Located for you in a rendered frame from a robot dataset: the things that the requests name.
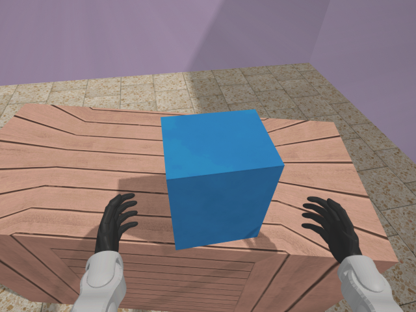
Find robot right forearm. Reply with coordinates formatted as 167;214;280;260
337;255;403;312

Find robot right hand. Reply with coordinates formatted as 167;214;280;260
302;196;362;264

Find pedestal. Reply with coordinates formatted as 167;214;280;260
0;103;398;312

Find carton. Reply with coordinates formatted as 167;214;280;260
161;109;285;250

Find robot left forearm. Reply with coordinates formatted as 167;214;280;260
70;251;127;312

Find robot left hand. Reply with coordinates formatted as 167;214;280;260
94;193;138;254

